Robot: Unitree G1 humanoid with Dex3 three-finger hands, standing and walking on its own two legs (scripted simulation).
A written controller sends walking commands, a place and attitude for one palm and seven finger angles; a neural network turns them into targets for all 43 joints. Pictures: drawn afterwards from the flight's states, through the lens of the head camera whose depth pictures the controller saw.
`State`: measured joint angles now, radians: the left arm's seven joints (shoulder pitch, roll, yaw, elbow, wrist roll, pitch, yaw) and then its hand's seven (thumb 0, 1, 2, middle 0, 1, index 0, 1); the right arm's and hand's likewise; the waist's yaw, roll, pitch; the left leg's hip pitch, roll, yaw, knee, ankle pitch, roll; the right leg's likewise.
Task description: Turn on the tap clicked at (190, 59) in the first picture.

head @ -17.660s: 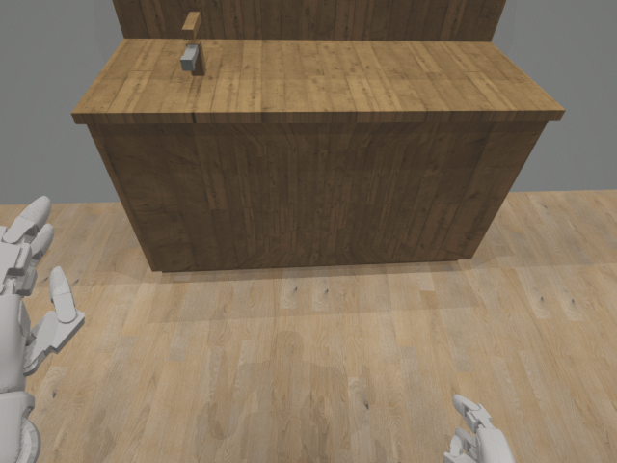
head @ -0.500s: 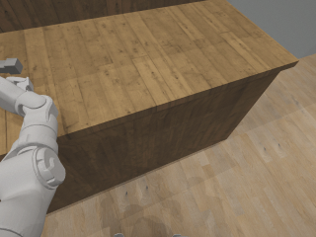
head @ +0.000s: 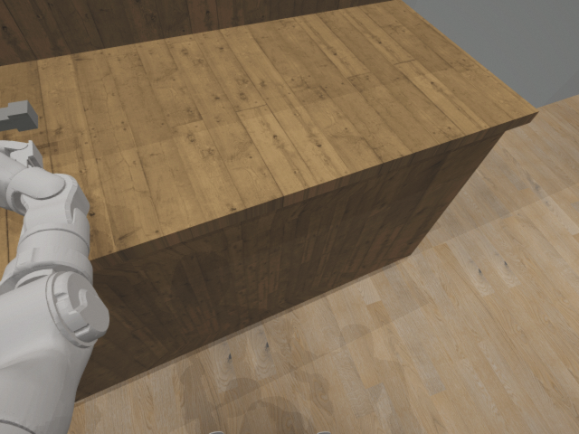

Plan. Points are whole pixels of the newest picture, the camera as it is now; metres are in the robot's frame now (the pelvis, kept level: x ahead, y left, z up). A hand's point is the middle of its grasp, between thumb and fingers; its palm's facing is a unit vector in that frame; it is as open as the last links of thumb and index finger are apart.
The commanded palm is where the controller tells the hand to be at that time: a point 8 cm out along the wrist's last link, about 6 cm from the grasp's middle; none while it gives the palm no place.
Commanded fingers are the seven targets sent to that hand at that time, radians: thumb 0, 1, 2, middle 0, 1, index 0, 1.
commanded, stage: lift the hand up off the lever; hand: left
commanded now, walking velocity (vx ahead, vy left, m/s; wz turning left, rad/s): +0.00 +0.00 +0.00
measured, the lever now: (23, 115) +0.56 +0.33 +0.11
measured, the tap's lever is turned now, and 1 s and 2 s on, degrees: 86 86 86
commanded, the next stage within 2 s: none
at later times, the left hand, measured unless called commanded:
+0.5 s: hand (21, 144) +0.48 +0.30 +0.13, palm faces +0.84 -0.53 -0.07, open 7.8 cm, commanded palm +0.43 +0.30 +0.13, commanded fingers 0.00 0.90 0.90 -0.15 -0.15 -0.15 -0.15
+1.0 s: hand (20, 135) +0.47 +0.29 +0.15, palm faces +0.85 -0.53 -0.08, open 7.8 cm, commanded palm +0.42 +0.30 +0.15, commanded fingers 0.00 0.90 0.90 -0.15 -0.15 -0.15 -0.15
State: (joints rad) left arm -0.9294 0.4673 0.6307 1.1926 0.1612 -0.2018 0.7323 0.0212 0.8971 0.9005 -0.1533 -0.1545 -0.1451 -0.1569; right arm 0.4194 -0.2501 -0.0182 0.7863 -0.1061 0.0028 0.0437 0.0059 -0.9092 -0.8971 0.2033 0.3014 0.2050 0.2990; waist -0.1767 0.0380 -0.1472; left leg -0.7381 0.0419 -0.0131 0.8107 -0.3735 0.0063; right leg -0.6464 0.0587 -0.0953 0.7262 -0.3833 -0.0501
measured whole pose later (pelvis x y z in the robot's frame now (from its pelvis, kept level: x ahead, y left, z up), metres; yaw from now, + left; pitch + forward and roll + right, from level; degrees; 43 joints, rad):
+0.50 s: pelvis +0.00 +0.01 +0.01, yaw +1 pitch +14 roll -2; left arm -0.92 0.39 0.57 1.13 0.13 -0.16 0.74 0.02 0.90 0.90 -0.15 -0.15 -0.15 -0.15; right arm 0.36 -0.24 -0.02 0.79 -0.10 0.00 0.04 0.01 -0.91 -0.90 0.20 0.30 0.21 0.30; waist -0.14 0.04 -0.14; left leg -0.66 0.02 -0.01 0.76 -0.35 0.02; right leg -0.57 0.04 -0.09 0.68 -0.37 -0.04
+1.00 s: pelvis +0.00 +0.00 +0.01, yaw +1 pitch +12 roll -2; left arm -0.91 0.37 0.56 1.09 0.13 -0.09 0.75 0.02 0.90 0.90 -0.15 -0.15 -0.15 -0.16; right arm 0.36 -0.25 -0.03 0.81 -0.09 -0.01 0.02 0.01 -0.91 -0.90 0.20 0.30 0.20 0.30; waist -0.14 0.04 -0.12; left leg -0.59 0.02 -0.01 0.70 -0.32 0.01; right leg -0.50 0.04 -0.09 0.63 -0.34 -0.05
